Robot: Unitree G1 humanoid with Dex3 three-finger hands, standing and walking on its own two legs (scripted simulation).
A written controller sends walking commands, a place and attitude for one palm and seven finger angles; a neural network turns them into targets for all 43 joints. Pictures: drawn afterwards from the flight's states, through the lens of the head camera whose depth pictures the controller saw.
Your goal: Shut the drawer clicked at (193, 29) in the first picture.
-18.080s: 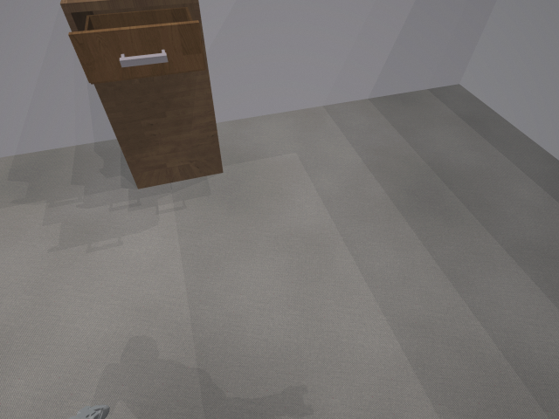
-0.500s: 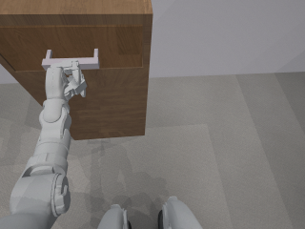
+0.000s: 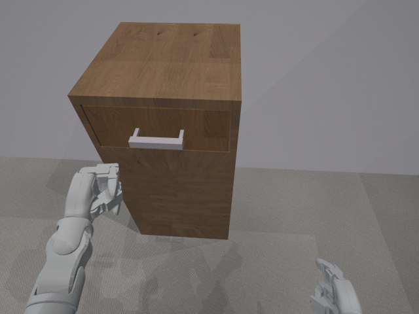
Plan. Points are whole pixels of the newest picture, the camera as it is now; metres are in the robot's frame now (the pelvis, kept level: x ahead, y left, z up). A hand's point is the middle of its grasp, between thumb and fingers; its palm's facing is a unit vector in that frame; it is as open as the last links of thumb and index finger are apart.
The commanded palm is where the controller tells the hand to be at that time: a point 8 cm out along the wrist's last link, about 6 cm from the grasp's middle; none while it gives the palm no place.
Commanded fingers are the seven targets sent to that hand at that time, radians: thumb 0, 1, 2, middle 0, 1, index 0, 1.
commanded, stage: draw the hand back to the body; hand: left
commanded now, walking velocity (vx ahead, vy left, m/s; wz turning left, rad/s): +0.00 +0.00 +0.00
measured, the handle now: (157, 137) +0.55 +0.18 -0.01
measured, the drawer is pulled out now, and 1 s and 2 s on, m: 0.00 0.00 0.00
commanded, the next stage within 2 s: step back with the hand held close in 0.76 s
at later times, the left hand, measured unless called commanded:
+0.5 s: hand (47, 229) +0.20 +0.23 +0.16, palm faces +0.34 -0.86 -0.37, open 3.3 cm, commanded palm +0.15 +0.28 +0.18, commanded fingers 0.00 0.90 0.90 -1.40 -1.60 -1.40 -1.60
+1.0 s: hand (6, 239) +0.18 +0.25 +0.19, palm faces +0.41 -0.80 -0.43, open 3.3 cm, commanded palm +0.12 +0.28 +0.20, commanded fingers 0.00 0.90 0.90 -1.40 -1.60 -1.40 -1.60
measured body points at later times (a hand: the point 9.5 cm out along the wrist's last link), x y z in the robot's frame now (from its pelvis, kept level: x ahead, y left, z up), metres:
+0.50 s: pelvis +0.00 +0.00 +0.02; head -0.02 -0.03 +0.47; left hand +0.18 +0.27 +0.18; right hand +0.19 -0.21 -0.07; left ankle -0.03 +0.11 -0.72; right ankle -0.01 -0.10 -0.72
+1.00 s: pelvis -0.01 +0.00 +0.02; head -0.02 -0.02 +0.47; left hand +0.15 +0.29 +0.22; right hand +0.17 -0.22 -0.06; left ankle -0.03 +0.11 -0.72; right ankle -0.01 -0.10 -0.72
